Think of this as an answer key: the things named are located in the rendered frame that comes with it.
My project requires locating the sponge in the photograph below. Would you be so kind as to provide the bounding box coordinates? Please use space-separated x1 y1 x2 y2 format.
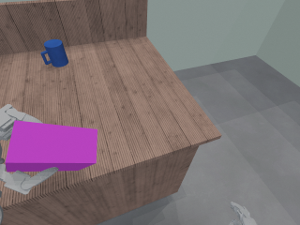
5 120 98 173

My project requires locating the left robot hand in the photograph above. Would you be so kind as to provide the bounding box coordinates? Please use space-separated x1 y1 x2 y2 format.
0 104 59 195

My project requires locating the right robot hand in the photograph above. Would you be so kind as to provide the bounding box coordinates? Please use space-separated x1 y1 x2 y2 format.
229 202 258 225

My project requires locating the table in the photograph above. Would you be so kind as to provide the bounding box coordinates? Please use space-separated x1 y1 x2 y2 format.
0 0 222 225

